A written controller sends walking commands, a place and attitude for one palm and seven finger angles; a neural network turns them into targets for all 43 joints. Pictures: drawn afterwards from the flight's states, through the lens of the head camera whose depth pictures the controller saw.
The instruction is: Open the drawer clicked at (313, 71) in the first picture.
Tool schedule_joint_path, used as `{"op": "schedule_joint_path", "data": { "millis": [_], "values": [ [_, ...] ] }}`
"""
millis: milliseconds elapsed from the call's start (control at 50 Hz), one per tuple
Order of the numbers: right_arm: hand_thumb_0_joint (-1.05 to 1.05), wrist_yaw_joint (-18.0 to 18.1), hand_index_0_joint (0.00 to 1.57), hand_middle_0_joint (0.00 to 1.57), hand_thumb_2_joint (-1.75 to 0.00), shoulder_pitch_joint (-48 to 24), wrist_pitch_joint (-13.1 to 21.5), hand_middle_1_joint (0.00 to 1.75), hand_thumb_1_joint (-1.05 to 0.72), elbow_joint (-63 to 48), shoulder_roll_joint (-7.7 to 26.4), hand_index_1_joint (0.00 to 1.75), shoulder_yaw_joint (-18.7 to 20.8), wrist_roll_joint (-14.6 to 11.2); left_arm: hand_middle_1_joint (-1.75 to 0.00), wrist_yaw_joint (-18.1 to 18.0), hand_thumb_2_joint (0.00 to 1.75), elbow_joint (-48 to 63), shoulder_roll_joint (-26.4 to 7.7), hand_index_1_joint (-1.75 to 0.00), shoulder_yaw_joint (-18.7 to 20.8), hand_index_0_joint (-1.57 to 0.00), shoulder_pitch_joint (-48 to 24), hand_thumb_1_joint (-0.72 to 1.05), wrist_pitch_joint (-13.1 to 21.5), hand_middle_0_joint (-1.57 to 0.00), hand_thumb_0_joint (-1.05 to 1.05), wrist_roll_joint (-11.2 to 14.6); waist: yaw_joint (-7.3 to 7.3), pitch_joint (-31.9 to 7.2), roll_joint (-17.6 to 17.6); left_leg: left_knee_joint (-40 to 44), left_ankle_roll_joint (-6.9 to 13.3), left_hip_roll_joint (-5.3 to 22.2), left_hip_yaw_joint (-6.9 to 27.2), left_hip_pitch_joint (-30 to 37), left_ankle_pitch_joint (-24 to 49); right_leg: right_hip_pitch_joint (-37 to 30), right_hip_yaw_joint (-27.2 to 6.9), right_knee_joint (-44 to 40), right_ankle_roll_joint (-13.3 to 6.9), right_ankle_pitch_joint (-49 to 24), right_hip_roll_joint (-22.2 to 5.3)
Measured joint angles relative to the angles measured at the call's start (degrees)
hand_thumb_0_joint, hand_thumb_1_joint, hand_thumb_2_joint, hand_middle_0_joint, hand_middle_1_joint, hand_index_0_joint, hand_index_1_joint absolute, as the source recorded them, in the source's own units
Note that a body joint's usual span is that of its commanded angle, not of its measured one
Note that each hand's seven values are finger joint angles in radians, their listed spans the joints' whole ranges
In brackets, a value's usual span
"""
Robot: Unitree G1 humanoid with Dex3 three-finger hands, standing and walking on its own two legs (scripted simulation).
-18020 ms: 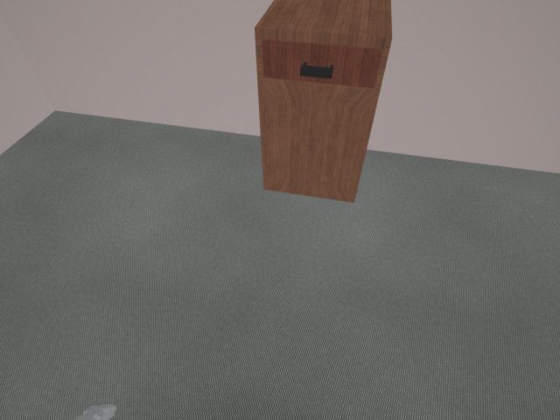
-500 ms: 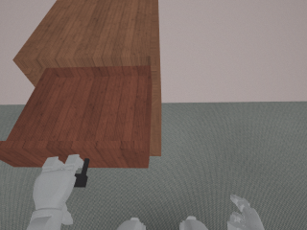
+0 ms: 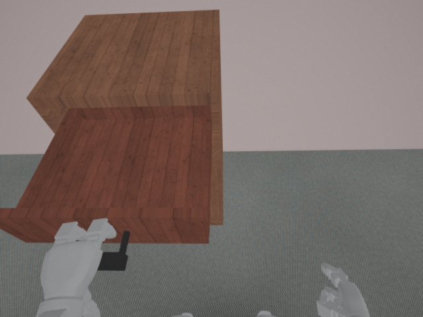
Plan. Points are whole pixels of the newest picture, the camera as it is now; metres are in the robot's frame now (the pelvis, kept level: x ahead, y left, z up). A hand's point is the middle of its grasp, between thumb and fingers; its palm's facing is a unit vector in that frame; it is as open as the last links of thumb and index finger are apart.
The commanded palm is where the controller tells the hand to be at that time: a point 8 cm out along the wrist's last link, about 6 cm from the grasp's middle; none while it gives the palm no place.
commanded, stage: lift the hand off the handle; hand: left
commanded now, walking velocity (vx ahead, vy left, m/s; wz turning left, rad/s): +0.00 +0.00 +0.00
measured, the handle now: (99, 248) +0.25 +0.25 -0.03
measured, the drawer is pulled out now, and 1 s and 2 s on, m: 0.30 0.30 0.30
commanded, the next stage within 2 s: draw the hand back to the body in 1.72 s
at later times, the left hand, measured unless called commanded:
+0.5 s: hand (82, 263) +0.20 +0.25 +0.02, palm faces -0.03 -0.11 -0.99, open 13.4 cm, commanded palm +0.19 +0.25 +0.08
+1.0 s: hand (65, 259) +0.20 +0.25 +0.06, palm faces +0.01 -0.11 -0.99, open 13.8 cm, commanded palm +0.18 +0.25 +0.12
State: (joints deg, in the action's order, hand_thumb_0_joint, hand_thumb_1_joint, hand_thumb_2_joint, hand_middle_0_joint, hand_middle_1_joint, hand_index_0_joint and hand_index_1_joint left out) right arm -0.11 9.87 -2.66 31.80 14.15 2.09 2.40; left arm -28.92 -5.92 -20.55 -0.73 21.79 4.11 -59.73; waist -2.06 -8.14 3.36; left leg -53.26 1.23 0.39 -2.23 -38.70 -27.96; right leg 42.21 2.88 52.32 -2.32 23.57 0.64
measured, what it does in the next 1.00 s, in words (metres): stands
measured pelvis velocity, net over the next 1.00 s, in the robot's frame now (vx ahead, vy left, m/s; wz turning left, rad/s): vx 0.02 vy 0.01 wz -0.01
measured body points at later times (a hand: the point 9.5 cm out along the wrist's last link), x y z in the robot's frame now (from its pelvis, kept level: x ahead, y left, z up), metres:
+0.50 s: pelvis +0.02 +0.01 +0.01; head +0.06 -0.02 +0.46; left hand +0.20 +0.25 +0.07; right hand +0.21 -0.21 -0.09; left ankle -0.02 +0.11 -0.69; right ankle +0.02 -0.10 -0.69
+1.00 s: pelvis +0.02 +0.01 +0.03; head +0.04 -0.02 +0.48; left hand +0.19 +0.25 +0.12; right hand +0.22 -0.21 -0.07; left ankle -0.02 +0.11 -0.69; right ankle +0.02 -0.10 -0.69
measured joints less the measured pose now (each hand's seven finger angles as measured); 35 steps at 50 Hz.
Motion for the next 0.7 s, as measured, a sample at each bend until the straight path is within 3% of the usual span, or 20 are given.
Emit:
{"op": "schedule_joint_path", "data": {
  "millis": [220,460,700],
  "values": [
    [0.01,-0.22,0.2,0.2,-0.89,-0.63,-0.3,0.3,-0.9,-0.75,-0.79,0.29,-0.86,-0.1,-1.2,3.35,0.31,2.39,-0.48,-1.22,-1.12,-0.38,0.85,-0.49,-0.31,-0.32,0.0,0.36,-1.18,0.93,0.12,3.15,0.34,-0.35,-0.16,3.96,0.7,-3.94,-0.26,-3.0,0.44,-0.61,-0.19],
    [0.01,-1.0,0.2,0.2,-0.89,-0.29,-0.37,0.3,-0.9,-0.81,-0.8,0.29,-0.62,-0.04,-1.2,4.6,0.31,7.59,-0.51,-1.22,-1.33,-0.4,3.64,-0.49,-0.94,-0.32,0.0,0.8,-1.84,1.09,0.35,5.19,0.56,-0.57,-0.42,6.68,0.84,-6.49,-0.61,-4.77,0.79,-0.66,-0.29],
    [0.01,-1.34,0.2,0.2,-0.89,-0.32,-0.76,0.3,-0.9,-0.99,-0.67,0.29,-0.74,-0.65,-1.2,6.31,0.31,12.52,-1.41,-1.21,0.33,-0.35,6.02,-0.49,-1.93,-0.32,0.0,2.63,-2.13,1.56,0.56,8.21,0.48,-0.48,-0.6,10.38,1.78,-10.06,-0.85,-7.61,0.81,-1.57,-0.06]
  ]
}}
